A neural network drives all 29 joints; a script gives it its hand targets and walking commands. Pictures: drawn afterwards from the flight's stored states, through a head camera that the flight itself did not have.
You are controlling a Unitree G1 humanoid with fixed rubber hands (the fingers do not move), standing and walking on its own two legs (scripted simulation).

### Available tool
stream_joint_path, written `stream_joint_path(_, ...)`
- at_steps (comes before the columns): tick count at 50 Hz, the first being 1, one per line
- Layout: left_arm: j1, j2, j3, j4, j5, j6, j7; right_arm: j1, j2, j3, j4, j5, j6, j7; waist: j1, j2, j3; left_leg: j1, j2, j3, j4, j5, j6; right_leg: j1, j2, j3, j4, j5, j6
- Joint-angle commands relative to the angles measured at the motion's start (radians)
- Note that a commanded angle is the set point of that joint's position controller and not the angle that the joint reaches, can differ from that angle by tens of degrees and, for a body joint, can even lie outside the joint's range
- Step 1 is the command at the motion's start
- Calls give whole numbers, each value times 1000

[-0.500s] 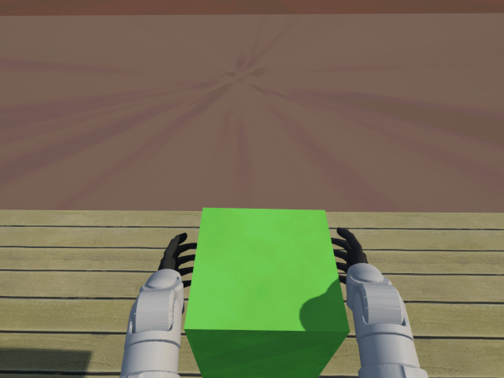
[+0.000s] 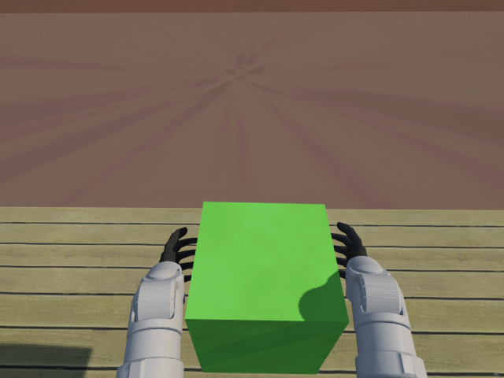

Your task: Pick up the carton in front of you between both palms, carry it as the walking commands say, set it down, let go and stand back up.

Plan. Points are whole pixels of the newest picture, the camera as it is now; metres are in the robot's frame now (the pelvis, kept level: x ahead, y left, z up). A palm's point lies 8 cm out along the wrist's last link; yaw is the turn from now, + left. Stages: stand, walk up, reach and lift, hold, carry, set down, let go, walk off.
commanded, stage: hold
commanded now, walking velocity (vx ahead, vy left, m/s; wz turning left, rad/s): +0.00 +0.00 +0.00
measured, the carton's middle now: (261, 291) +0.29 +0.00 -0.02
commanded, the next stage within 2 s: carry in 0.04 s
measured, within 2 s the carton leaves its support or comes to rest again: neither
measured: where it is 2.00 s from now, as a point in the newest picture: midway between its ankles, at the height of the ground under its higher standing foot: (256, 231)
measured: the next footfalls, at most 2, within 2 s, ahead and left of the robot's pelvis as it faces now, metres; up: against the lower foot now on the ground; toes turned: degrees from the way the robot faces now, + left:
left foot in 0.42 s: +0.13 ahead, +0.10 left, +0.00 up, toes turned +8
right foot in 0.70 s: +0.38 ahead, -0.12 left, +0.00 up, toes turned -10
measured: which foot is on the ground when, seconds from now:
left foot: down 0.00-0.26, up 0.28-0.40, down 0.42-0.72, up 0.74-1.00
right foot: down 0.00-0.42, up 0.44-0.68, down 0.70-1.00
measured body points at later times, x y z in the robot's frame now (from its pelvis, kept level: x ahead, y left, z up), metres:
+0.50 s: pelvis +0.13 +0.00 -0.01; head +0.11 -0.01 +0.44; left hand +0.41 +0.16 +0.07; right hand +0.42 -0.15 +0.07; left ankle +0.09 +0.10 -0.74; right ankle +0.04 -0.11 -0.71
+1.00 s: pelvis +0.42 -0.05 +0.00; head +0.43 -0.06 +0.45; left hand +0.69 +0.13 +0.09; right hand +0.72 -0.18 +0.08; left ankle +0.49 +0.10 -0.69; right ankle +0.34 -0.12 -0.74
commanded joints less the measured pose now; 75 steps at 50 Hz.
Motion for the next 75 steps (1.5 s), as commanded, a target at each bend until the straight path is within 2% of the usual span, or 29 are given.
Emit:
stream_joint_path(1,-535,-911,-551,-36,-264,-33,-230,-484,921,558,2,259,-17,235,0,3,-218,38,-39,55,-66,97,-9,33,41,-60,-66,98,5)
stream_joint_path(2,-539,-902,-556,-46,-269,-30,-231,-492,914,565,-6,263,-13,235,0,25,-216,-90,124,12,-9,-39,7,-83,-113,-30,14,-42,-5)
stream_joint_path(5,-562,-908,-604,-115,-304,-20,-223,-495,914,607,-75,296,-4,224,-3,38,-206,-206,130,-52,-75,-548,42,-183,-82,-22,25,-468,-13)
stream_joint_path(8,-557,-902,-683,-205,-363,16,-206,-488,901,683,-165,346,33,203,-3,93,-265,-161,182,-80,-75,-419,67,-207,-53,-131,148,-238,-2)
stream_joint_path(11,-556,-876,-752,-291,-424,92,-191,-479,862,755,-266,400,110,178,-3,93,-298,-201,191,-60,-44,-463,79,-185,-60,-146,88,-275,-14)
stream_joint_path(13,-538,-841,-775,-323,-453,155,-179,-496,835,796,-326,437,176,167,13,-100,-255,-396,103,107,194,-388,24,-67,-215,79,-79,-417,-74)
stream_joint_path(14,-522,-811,-772,-328,-461,186,-170,-506,828,811,-340,460,210,164,23,-236,-229,-548,53,205,361,-300,-5,35,-318,254,-172,-407,-130)
stream_joint_path(15,-496,-800,-776,-349,-467,214,-160,-526,834,834,-363,494,242,164,29,-264,-184,-641,61,223,337,-329,-2,78,-373,332,-172,-250,-184)
stream_joint_path(17,-496,-793,-793,-441,-494,267,-142,-516,858,867,-397,556,289,165,29,-166,-239,-561,70,225,251,-293,9,91,-358,229,-115,-26,-193)
stream_joint_path(20,-467,-823,-838,-553,-547,334,-132,-426,878,875,-455,593,343,155,8,-115,-366,-121,30,298,-9,-58,9,-84,-222,-73,46,-20,-95)
stream_joint_path(21,-432,-829,-847,-567,-556,354,-135,-373,877,865,-464,591,363,150,-5,-44,-406,134,103,203,-46,-65,30,-275,-175,-160,170,-70,-56)
stream_joint_path(22,-438,-834,-855,-597,-573,381,-143,-324,860,849,-468,568,378,143,-24,210,-414,295,328,-140,-136,-181,116,-509,-110,-269,413,-180,-4)
stream_joint_path(23,-460,-835,-862,-613,-597,404,-156,-312,848,834,-477,540,389,134,-29,307,-339,341,450,-345,-145,-38,221,-706,-63,-267,471,-333,0)
stream_joint_path(24,-472,-857,-874,-606,-613,414,-168,-327,847,836,-523,532,404,127,-31,217,-291,341,478,-338,-122,93,264,-778,-104,-215,511,-404,-24)
stream_joint_path(26,-437,-869,-860,-619,-623,425,-177,-338,889,855,-605,545,426,121,-39,98,-299,352,448,-213,-125,194,228,-801,-124,-208,502,-378,-27)
stream_joint_path(32,-353,-836,-836,-698,-587,455,-142,-334,841,883,-699,604,472,138,-16,166,-301,95,291,158,-116,211,102,-404,-62,-335,164,-18,-7)
stream_joint_path(35,-321,-794,-810,-681,-566,477,-133,-322,789,875,-694,608,499,143,10,80,-370,-182,216,311,179,260,35,92,-32,-405,84,26,-36)
stream_joint_path(36,-304,-772,-797,-660,-552,485,-130,-347,761,868,-698,608,511,146,37,-58,-403,-332,155,350,424,86,-8,225,-200,-136,-23,-167,-66)
stream_joint_path(37,-316,-758,-782,-629,-536,487,-128,-396,752,871,-712,619,527,150,36,-300,-403,-586,33,307,685,-248,-43,326,-458,357,-167,-233,-199)
stream_joint_path(38,-342,-774,-782,-646,-542,493,-126,-415,765,875,-686,623,533,154,28,-227,-374,-675,90,169,830,-305,-3,293,-506,415,-185,-156,-251)
stream_joint_path(41,-411,-856,-813,-673,-571,494,-131,-411,837,861,-650,628,523,162,19,-23,-362,-675,188,130,809,-162,29,187,-428,163,-164,48,-193)
stream_joint_path(45,-408,-903,-851,-684,-607,476,-157,-333,904,862,-617,577,486,146,19,-77,-350,-611,153,200,580,-65,10,157,-348,-48,-198,177,-147)
stream_joint_path(54,-320,-853,-849,-656,-599,460,-181,-269,884,871,-626,543,467,129,27,-157,-208,-508,84,350,152,165,35,166,-270,-260,-155,487,-107)
stream_joint_path(58,-316,-842,-849,-666,-587,455,-179,-252,878,869,-614,556,462,145,-13,-107,-343,-9,8,424,70,89,54,23,-210,-377,248,616,-42)
stream_joint_path(59,-325,-833,-851,-665,-582,454,-180,-235,881,867,-607,552,462,149,-41,-3,-413,162,190,176,30,-91,72,-134,-187,-360,485,329,-18)
stream_joint_path(60,-341,-847,-864,-688,-589,459,-178,-240,874,861,-579,544,450,156,-25,273,-471,369,465,-344,-99,-200,234,-470,-44,-305,778,-56,23)
stream_joint_path(61,-347,-844,-867,-684,-586,450,-178,-238,906,871,-583,565,443,160,-23,246,-438,358,475,-402,-168,-52,255,-595,-41,-183,916,-260,0)
stream_joint_path(64,-338,-929,-875,-673,-588,416,-176,-291,971,903,-636,600,418,165,-19,26,-407,205,399,-98,-116,254,173,-579,-167,-129,848,-138,-41)
stream_joint_path(75,-282,-877,-899,-751,-564,397,-131,-234,850,897,-722,612,420,179,-17,141,-250,165,287,230,-194,342,131,-579,-127,-304,264,111,1)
